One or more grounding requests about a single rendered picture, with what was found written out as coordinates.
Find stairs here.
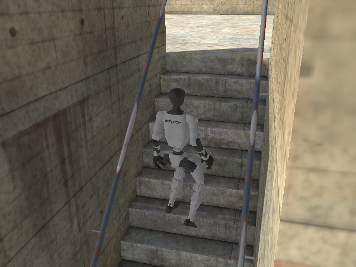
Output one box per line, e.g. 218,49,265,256
118,54,269,267

